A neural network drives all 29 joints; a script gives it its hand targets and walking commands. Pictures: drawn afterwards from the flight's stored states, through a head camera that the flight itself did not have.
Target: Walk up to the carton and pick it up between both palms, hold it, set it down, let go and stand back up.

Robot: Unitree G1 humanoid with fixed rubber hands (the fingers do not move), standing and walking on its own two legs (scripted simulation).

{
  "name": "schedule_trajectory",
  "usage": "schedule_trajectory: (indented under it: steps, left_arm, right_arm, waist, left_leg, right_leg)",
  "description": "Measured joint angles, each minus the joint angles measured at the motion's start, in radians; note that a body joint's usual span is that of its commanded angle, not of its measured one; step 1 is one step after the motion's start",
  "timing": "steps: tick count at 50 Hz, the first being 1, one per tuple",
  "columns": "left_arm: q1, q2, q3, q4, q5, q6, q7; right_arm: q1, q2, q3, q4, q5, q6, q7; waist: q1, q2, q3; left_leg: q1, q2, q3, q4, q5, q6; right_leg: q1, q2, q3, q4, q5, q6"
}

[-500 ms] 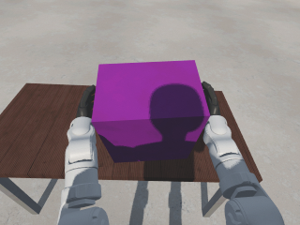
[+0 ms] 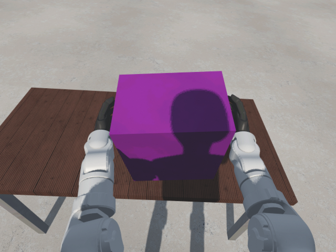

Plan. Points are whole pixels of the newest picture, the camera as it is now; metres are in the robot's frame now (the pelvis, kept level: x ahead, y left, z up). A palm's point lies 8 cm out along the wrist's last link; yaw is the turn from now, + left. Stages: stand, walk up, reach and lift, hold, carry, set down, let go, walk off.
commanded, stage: set down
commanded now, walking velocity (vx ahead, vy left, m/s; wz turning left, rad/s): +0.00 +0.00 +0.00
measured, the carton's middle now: (172, 133) +0.40 +0.01 +0.07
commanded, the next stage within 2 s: none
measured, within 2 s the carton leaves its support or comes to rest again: neither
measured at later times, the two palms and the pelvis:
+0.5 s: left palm (107, 129) +0.40 +0.18 +0.08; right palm (233, 128) +0.40 -0.15 +0.10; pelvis +0.01 +0.00 +0.00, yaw +0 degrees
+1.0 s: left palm (109, 132) +0.42 +0.18 +0.05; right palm (230, 133) +0.40 -0.15 +0.07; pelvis +0.01 +0.01 +0.00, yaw -1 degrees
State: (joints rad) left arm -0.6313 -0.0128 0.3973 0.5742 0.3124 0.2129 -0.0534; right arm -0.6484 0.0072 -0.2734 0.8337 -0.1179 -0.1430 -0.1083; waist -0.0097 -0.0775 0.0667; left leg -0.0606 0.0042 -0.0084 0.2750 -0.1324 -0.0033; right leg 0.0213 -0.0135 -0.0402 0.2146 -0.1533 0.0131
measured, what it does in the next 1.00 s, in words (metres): stands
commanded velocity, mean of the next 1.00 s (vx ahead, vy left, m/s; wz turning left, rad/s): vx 0.00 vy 0.00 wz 0.00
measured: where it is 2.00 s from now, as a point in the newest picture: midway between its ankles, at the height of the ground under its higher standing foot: outside the picture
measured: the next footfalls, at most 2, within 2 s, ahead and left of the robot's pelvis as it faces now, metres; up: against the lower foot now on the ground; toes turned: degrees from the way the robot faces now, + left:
none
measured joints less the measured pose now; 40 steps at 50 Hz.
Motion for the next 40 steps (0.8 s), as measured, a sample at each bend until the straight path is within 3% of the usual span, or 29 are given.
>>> schedule_trajectory:
  steps: [6,25,29,40]
  left_arm:
    - [-0.028,0.015,0.014,0.078,0.003,-0.038,0.001]
    - [-0.037,0.037,-0.009,0.188,-0.034,-0.145,0.023]
    - [-0.075,0.039,0.035,0.255,0.005,-0.152,0.009]
    - [-0.092,0.043,0.064,0.316,0.007,-0.206,0.006]
  right_arm:
    - [-0.027,0.016,-0.057,0.037,-0.055,-0.008,0.008]
    - [-0.021,0.028,-0.11,0.069,-0.095,-0.066,0.015]
    - [-0.037,0.036,-0.144,0.083,-0.126,-0.042,0.014]
    - [-0.041,0.067,-0.223,0.07,-0.19,-0.051,0.032]
  waist:
    - [0.009,-0.004,0.0]
    - [0.006,0.018,-0.029]
    - [0.009,0.011,-0.011]
    - [0.013,0.007,-0.028]
  left_leg:
    - [-0.007,0.0,0.005,-0.011,0.004,0.001]
    - [-0.068,0.001,0.006,0.016,-0.017,0.0]
    - [-0.048,0.0,0.013,-0.001,-0.01,0.003]
    - [-0.081,0.0,0.021,0.004,-0.011,0.005]
  right_leg:
    - [-0.012,-0.001,0.005,-0.004,0.002,0.001]
    - [-0.058,0.0,0.004,-0.008,-0.003,0.004]
    - [-0.05,-0.002,0.01,-0.007,-0.003,0.006]
    - [-0.088,-0.003,0.018,0.003,-0.004,0.007]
